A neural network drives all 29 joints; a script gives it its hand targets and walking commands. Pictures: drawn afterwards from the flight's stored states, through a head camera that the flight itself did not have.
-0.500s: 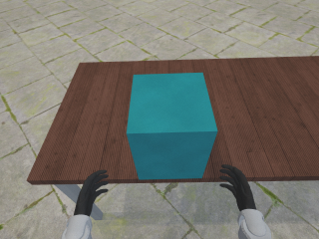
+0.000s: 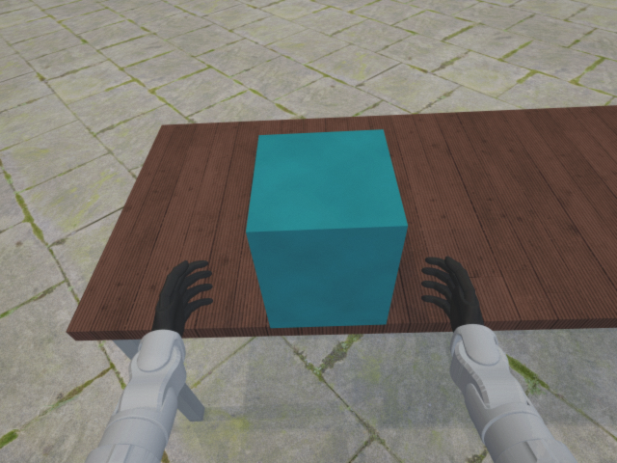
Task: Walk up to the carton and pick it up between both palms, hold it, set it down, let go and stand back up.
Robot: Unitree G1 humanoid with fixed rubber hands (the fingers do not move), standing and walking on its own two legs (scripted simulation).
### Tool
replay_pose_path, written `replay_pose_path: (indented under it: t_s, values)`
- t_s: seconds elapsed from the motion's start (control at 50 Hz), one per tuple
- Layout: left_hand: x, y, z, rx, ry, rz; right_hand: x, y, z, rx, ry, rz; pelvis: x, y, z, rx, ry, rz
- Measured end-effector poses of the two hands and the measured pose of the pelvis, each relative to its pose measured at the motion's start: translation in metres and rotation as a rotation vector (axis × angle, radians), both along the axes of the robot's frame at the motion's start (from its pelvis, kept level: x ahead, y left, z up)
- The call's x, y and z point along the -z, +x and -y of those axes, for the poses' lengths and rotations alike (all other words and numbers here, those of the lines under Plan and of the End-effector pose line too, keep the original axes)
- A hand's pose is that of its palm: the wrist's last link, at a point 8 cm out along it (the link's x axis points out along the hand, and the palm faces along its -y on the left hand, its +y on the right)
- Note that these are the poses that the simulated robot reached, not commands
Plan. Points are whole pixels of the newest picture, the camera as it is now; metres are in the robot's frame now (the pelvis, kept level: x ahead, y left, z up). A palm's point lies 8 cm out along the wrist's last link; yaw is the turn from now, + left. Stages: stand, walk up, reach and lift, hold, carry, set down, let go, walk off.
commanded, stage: reach and lift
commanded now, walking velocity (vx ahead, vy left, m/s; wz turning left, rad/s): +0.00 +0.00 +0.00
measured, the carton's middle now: (324, 232) +0.48 -0.01 +0.01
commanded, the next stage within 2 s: none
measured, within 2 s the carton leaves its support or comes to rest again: neither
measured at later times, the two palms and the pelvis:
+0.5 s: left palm (175, 244) +0.39 +0.19 +0.10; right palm (476, 232) +0.38 -0.20 +0.10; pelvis +0.03 -0.01 +0.01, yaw +1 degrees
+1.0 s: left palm (175, 163) +0.45 +0.18 +0.19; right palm (469, 163) +0.43 -0.19 +0.17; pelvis -0.01 +0.01 +0.01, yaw +1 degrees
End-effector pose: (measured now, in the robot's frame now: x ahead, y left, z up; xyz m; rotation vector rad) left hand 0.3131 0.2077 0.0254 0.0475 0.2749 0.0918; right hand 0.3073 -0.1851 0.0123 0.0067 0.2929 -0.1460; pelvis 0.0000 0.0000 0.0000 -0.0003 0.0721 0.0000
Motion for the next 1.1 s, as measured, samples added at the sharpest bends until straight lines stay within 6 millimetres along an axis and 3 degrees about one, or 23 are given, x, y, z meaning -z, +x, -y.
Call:
replay_pose_path:
  t_s: [0.12,0.22,0.36,0.5,0.68,0.88,1.1]
  values:
    - [-0.022,0.029,0.006,0.013,-0.002,0.032,-0.023,0.029,-0.002,-0.01,0.005,0.04,0.001,-0.001,0.003,-0.001,0.001,-0.032]
    - [-0.027,0.044,0.013,0.024,-0.013,-0.016,-0.03,0.049,-0.004,-0.025,0.017,0.002,0.0,0.007,0.004,-0.005,0.002,-0.038]
    - [-0.038,0.059,0.016,0.023,-0.009,-0.072,-0.046,0.066,0.005,-0.017,0.018,-0.035,-0.005,0.023,0.007,-0.011,0.001,-0.025]
    - [-0.073,0.073,0.013,0.026,-0.001,-0.066,-0.084,0.076,0.018,-0.01,-0.005,-0.034,-0.009,0.029,0.009,-0.025,0.001,0.016]
    - [-0.12,0.088,0.017,0.037,0.021,-0.07,-0.124,0.084,0.018,0.003,0.012,-0.046,-0.011,0.013,0.006,-0.04,0.001,0.023]
    - [-0.147,0.116,0.026,0.041,0.024,-0.083,-0.142,0.104,0.007,0.02,0.021,-0.079,-0.008,-0.012,-0.005,-0.034,-0.001,-0.066]
    - [-0.171,0.15,0.023,0.008,0.013,-0.093,-0.179,0.143,0.004,0.013,0.001,-0.063,-0.008,-0.006,-0.012,-0.025,-0.001,-0.153]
